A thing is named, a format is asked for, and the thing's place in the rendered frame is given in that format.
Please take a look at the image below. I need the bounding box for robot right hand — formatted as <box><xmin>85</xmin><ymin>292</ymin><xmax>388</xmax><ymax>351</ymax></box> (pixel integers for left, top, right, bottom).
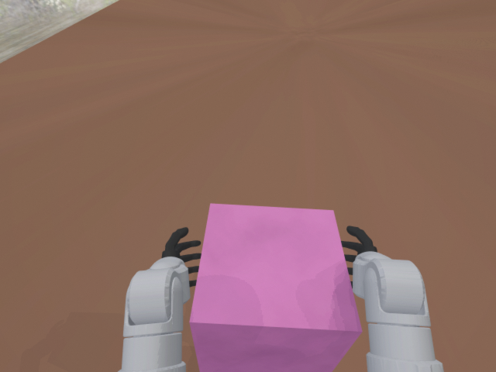
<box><xmin>341</xmin><ymin>226</ymin><xmax>377</xmax><ymax>288</ymax></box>

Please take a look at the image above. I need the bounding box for right robot forearm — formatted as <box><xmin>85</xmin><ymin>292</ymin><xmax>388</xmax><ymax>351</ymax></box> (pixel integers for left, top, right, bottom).
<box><xmin>353</xmin><ymin>251</ymin><xmax>444</xmax><ymax>372</ymax></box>

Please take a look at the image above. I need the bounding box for robot left hand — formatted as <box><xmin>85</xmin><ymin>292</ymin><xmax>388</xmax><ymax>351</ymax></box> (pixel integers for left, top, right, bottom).
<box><xmin>162</xmin><ymin>227</ymin><xmax>201</xmax><ymax>287</ymax></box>

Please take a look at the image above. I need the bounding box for carton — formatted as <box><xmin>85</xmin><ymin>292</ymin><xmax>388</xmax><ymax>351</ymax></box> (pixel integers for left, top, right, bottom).
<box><xmin>189</xmin><ymin>203</ymin><xmax>362</xmax><ymax>372</ymax></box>

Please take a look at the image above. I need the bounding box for left robot forearm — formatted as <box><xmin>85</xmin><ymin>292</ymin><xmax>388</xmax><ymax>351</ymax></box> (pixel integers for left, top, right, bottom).
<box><xmin>118</xmin><ymin>257</ymin><xmax>191</xmax><ymax>372</ymax></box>

